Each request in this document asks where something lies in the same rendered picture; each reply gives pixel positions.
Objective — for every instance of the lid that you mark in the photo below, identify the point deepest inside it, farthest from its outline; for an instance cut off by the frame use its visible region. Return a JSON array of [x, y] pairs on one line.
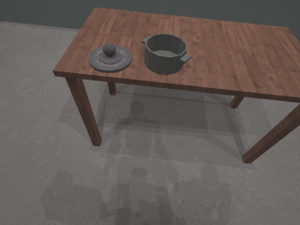
[[102, 62]]

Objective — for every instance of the pot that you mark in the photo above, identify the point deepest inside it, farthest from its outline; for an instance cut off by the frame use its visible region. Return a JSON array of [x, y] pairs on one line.
[[165, 54]]

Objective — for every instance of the table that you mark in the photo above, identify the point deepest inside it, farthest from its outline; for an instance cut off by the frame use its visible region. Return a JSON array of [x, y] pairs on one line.
[[240, 59]]

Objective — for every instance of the knob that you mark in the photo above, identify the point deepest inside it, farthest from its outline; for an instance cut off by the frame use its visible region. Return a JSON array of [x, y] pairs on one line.
[[109, 49]]

